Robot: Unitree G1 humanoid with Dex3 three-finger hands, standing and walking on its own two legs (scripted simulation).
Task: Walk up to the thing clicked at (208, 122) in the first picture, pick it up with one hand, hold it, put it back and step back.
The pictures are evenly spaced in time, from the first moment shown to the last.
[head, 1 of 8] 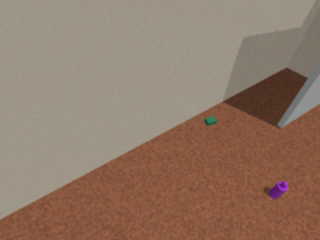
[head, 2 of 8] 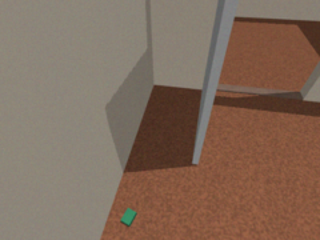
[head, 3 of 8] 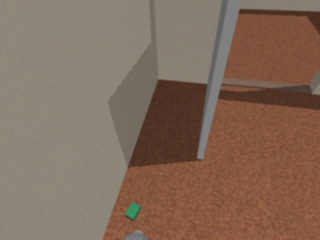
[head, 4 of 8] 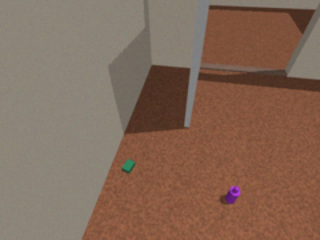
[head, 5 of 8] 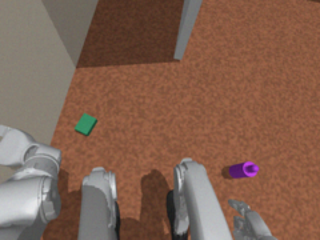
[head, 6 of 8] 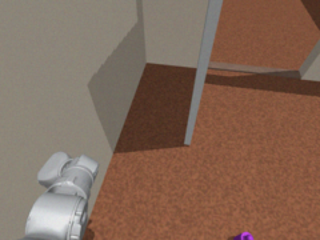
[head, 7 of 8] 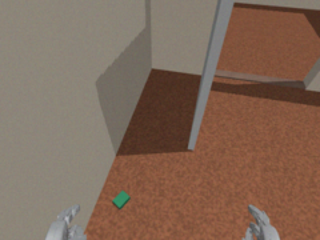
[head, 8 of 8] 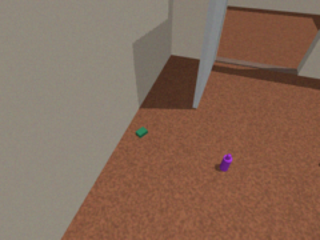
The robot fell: no
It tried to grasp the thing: yes
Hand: left
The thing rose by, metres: 0.68
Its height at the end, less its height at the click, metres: +0.00
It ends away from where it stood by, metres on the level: 0.01
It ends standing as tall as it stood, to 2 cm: yes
